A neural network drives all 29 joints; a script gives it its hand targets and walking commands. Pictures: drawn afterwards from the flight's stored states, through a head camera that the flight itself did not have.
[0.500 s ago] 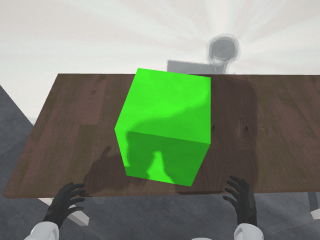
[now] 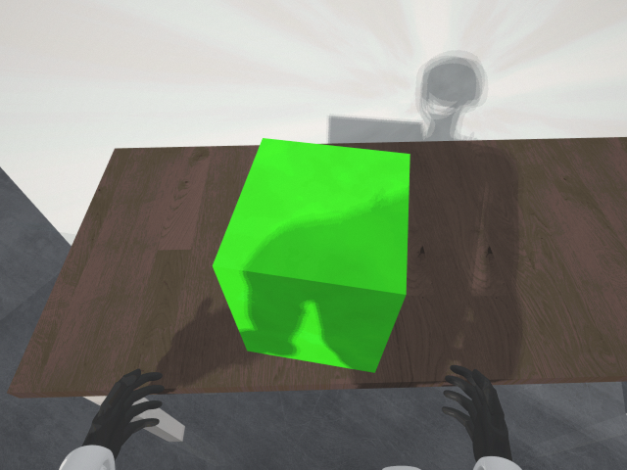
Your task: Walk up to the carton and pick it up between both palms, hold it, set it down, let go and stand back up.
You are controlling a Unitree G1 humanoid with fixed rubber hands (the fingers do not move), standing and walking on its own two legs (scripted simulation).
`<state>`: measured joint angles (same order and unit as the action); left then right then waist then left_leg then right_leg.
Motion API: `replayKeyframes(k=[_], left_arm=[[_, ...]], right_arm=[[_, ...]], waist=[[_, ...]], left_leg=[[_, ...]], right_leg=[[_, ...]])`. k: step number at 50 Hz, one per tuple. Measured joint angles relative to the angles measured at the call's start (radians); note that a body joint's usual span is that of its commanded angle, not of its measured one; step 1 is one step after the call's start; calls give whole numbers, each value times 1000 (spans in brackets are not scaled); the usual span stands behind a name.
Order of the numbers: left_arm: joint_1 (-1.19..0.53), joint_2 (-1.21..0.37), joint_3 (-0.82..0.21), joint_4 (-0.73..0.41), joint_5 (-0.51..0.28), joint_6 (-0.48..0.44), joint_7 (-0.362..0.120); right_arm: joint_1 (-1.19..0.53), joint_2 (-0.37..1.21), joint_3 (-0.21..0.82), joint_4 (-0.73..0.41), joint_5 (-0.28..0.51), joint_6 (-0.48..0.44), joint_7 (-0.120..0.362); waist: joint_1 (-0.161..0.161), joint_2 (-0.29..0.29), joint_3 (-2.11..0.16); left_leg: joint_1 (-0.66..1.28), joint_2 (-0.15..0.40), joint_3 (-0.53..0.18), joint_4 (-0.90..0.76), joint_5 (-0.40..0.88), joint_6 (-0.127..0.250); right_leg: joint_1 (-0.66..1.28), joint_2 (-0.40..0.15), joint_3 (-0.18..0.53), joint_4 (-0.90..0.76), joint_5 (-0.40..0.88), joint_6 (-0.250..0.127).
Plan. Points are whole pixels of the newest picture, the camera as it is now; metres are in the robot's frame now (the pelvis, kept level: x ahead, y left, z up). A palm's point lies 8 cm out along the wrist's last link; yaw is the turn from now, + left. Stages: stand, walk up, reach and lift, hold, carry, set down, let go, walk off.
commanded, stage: set down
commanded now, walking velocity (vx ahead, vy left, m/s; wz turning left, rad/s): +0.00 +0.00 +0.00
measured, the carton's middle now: (321, 261) +0.38 -0.01 +0.01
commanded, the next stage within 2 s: let go in 0.84 s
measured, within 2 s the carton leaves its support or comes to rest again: neither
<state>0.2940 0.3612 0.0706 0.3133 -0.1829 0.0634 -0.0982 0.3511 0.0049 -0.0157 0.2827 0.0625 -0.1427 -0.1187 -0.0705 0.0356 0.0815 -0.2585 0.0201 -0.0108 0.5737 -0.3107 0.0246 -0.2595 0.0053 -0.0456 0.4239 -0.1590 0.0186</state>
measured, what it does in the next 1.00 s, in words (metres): stands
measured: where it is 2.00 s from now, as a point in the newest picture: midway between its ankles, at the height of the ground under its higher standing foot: outside the picture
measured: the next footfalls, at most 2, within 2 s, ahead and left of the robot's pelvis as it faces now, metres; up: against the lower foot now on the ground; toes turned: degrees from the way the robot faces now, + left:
none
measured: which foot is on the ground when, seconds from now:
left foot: down 0.00-1.00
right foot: down 0.00-1.00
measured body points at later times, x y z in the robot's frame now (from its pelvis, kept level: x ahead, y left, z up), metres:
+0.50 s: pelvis +0.00 -0.01 +0.00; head +0.02 -0.02 +0.45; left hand +0.19 +0.26 -0.05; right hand +0.14 -0.21 -0.08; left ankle +0.00 +0.10 -0.74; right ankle +0.04 -0.14 -0.74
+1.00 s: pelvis +0.00 -0.02 +0.00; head +0.02 -0.04 +0.45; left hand +0.19 +0.25 -0.05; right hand +0.13 -0.22 -0.09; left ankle +0.00 +0.10 -0.74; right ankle +0.04 -0.14 -0.74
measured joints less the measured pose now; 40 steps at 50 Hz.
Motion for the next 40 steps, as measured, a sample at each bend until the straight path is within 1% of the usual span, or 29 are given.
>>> replayKeyframes(k=[10, 20, 28, 40], left_arm=[[-7, -11, 0, 17, 1, 0, 17], [-27, -37, 0, 66, 20, 0, 42], [-49, -40, 0, 105, 24, 7, 54], [-70, -40, 0, 143, 30, 10, 57]], right_arm=[[0, -18, -24, 74, -12, -7, 32], [0, -45, -28, 119, -34, -8, 70], [0, -51, -29, 137, -56, -8, 77], [-3, -65, -29, 160, -78, -8, 87]], waist=[[0, 1, -2], [0, 18, -23], [0, 26, -29], [0, 35, -33]], left_leg=[[6, 0, 0, -8, 4, -2], [12, 0, 0, -20, 10, -5], [21, 0, 0, -39, 20, -11], [29, 0, 0, -57, 29, -15]], right_leg=[[3, 0, 0, 0, 0, -3], [3, 0, 0, 0, -1, -7], [3, 0, 0, 0, -1, -12], [3, 0, 0, 0, -2, -18]])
